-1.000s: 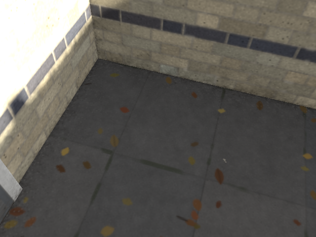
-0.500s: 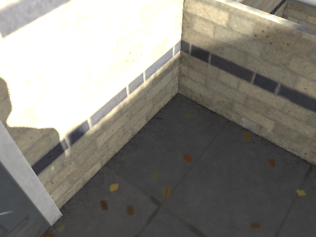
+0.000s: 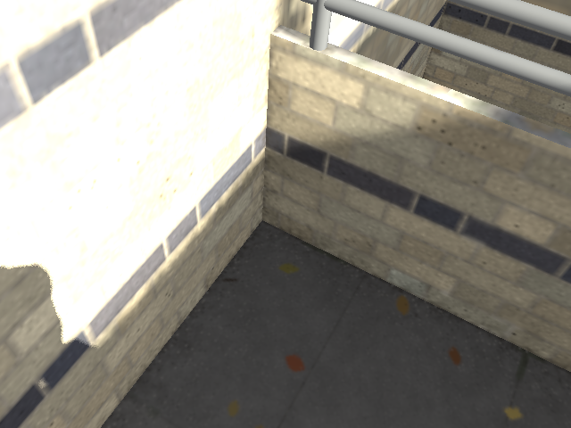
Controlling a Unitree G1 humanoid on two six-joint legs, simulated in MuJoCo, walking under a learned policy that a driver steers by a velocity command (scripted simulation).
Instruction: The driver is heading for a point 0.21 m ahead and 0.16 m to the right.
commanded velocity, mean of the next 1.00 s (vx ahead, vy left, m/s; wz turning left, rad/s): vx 0.14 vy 0.00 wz -0.12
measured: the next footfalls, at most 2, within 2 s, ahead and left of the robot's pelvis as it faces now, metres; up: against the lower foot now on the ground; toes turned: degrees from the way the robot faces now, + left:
right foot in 0.20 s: +0.27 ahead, -0.18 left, +0.00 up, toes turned -6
left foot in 0.62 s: +0.26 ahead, +0.06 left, +0.00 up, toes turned -7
